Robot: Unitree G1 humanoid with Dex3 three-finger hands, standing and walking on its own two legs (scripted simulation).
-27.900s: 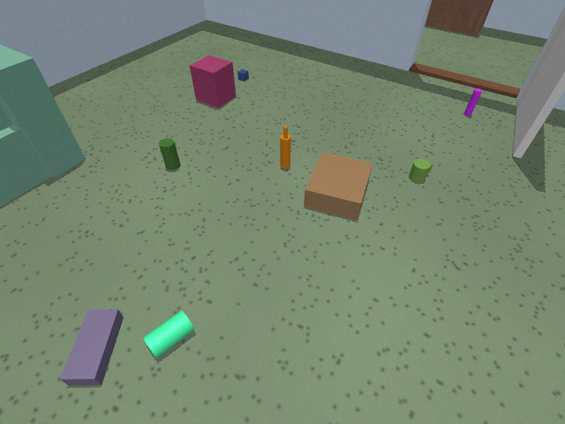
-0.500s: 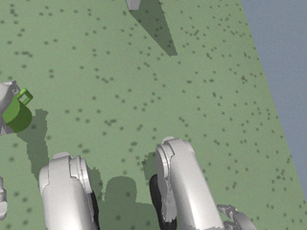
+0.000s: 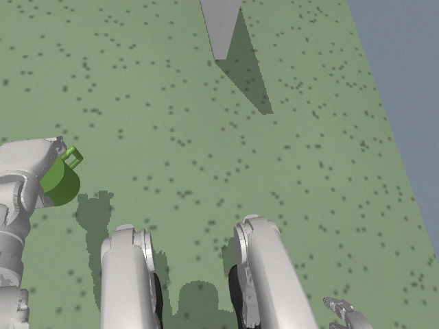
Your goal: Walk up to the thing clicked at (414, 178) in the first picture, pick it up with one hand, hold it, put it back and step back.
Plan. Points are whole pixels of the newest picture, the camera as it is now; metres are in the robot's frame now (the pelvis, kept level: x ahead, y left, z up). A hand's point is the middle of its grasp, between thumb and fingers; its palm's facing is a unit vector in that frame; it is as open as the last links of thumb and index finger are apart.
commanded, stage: lift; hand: left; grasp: from above
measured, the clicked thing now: (55, 173) +0.44 +0.30 -0.16
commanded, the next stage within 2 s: hold in 1.20 s
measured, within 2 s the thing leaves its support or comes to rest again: neither
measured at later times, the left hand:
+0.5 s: hand out of the picture +0.35 +0.29 +0.09, palm faces -0.43 -0.12 -0.89, open 11.2 cm
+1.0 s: hand out of the picture +0.36 +0.27 +0.20, palm faces -0.45 -0.12 -0.89, open 11.2 cm
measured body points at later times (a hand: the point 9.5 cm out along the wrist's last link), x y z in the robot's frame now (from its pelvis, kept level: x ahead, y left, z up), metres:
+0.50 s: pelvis +0.02 +0.00 +0.17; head +0.13 +0.04 +0.61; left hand +0.37 +0.29 +0.14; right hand +0.16 -0.24 +0.06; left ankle +0.10 +0.13 -0.38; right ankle +0.09 -0.13 -0.38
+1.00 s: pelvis +0.06 +0.01 +0.30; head +0.13 +0.02 +0.74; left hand +0.38 +0.27 +0.25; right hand +0.16 -0.26 +0.17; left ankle +0.10 +0.13 -0.38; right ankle +0.09 -0.13 -0.38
